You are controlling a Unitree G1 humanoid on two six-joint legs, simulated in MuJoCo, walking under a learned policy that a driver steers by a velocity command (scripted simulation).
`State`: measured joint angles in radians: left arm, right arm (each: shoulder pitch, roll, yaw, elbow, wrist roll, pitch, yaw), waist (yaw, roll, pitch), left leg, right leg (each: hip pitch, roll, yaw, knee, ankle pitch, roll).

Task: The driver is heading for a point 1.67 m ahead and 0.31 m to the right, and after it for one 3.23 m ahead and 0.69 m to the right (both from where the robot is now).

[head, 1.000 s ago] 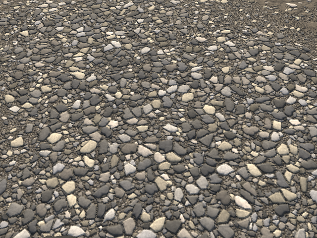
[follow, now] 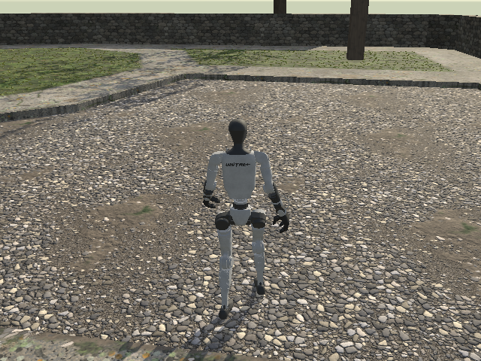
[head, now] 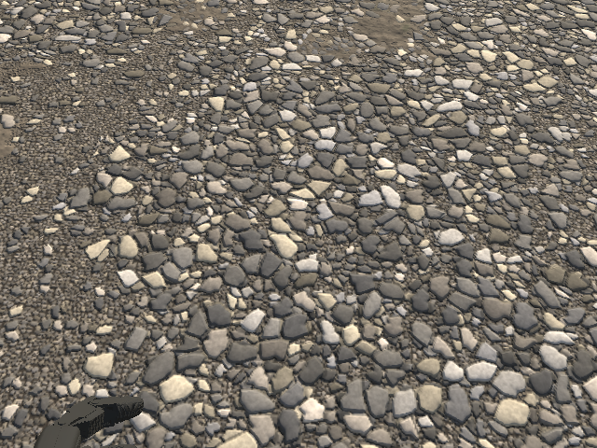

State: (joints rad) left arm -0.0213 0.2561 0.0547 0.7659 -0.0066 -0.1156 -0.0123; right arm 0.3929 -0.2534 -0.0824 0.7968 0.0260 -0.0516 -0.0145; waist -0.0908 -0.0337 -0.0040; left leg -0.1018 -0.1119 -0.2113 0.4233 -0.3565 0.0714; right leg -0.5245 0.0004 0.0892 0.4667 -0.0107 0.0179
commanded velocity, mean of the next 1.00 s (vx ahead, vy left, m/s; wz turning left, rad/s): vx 0.50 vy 0.00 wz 0.00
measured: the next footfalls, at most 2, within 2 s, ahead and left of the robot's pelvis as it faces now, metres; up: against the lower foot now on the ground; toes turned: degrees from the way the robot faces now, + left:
right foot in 0.04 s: +0.18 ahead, -0.13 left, +0.00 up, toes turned +6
left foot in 0.54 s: +0.41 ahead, +0.18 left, +0.00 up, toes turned +11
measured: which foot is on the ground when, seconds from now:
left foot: down 0.00-0.06, up 0.08-0.52, down 0.54-1.00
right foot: up 0.00-0.02, down 0.04-0.56, up 0.58-1.00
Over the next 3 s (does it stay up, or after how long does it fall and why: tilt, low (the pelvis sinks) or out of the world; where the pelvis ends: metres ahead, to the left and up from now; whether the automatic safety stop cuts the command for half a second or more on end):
stays up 1.53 -0.33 0.00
